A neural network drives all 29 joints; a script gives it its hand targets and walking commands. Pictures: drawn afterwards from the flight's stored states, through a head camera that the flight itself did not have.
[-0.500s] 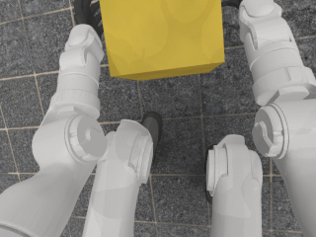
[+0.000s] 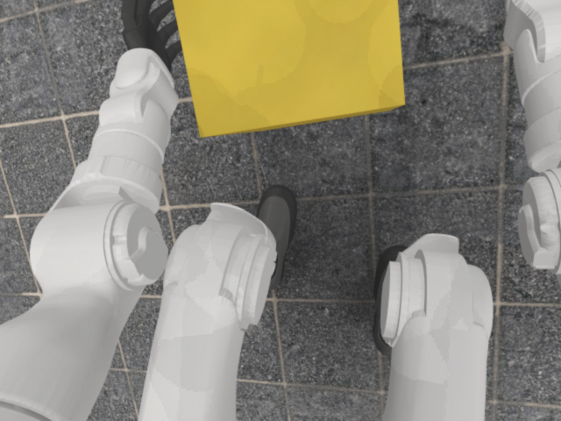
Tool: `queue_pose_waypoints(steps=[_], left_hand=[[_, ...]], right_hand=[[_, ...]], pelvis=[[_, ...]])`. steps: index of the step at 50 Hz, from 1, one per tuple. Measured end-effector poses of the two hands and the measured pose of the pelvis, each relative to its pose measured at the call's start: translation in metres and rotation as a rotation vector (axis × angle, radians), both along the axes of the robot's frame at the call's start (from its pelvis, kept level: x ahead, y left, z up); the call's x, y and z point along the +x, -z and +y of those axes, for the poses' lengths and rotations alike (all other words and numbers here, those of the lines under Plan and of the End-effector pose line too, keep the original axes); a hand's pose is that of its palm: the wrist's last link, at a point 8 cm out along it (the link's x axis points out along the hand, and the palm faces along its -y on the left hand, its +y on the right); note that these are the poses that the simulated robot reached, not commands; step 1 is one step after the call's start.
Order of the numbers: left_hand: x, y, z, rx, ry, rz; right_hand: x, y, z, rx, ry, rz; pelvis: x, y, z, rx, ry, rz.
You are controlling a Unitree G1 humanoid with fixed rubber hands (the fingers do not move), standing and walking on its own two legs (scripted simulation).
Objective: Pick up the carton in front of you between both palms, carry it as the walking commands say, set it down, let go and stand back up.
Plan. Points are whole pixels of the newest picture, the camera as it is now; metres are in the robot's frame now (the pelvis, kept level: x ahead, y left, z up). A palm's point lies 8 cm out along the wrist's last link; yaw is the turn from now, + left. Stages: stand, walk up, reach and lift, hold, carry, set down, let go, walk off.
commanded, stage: set down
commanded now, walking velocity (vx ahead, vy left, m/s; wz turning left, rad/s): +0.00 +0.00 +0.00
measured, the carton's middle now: (302, 42) +0.51 +0.07 -0.26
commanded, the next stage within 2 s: let go in 1.06 s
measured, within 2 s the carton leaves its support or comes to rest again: neither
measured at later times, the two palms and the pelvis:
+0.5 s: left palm (57, 15) +0.49 +0.23 -0.04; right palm out of the picture +0.61 -0.13 -0.03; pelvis +0.00 +0.01 +0.08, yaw -1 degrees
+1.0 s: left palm out of the picture +0.48 +0.24 +0.11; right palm out of the picture +0.61 -0.14 +0.12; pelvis +0.03 +0.01 +0.21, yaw -2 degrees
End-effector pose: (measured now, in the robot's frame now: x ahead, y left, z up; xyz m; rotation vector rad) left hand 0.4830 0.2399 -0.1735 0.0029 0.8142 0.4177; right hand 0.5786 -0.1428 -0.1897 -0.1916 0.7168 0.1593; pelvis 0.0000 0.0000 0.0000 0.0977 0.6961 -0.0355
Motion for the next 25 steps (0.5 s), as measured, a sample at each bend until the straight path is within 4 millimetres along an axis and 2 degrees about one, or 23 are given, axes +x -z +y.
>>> queue_pose_waypoints(steps=[5, 11, 18, 25], left_hand=[[0.011, -0.01, 0.0, 0.004, 0.007, -0.059], [0.013, -0.041, -0.008, -0.022, -0.006, -0.149], [0.002, -0.087, -0.009, -0.036, -0.034, -0.16], [0.005, -0.134, -0.008, -0.027, -0.027, -0.173]], right_hand=[[0.012, -0.017, 0.005, 0.012, -0.011, -0.047], [0.018, -0.054, 0.016, -0.004, -0.021, -0.106], [0.022, -0.113, 0.014, -0.028, -0.002, -0.074], [0.027, -0.16, 0.013, -0.016, 0.007, -0.06]], pelvis=[[0.0, -0.001, 0.004, -0.006, 0.004, 0.012], [-0.001, -0.011, 0.006, -0.019, -0.015, 0.023], [-0.001, -0.045, 0.006, -0.039, -0.024, 0.044], [0.004, -0.078, 0.008, -0.05, -0.024, 0.088]])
